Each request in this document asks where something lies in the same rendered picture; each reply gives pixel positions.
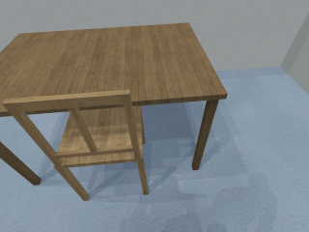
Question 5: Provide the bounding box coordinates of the table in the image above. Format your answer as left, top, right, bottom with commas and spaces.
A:
0, 22, 228, 186

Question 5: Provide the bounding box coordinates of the chair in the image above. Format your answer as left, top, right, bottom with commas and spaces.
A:
2, 89, 149, 201

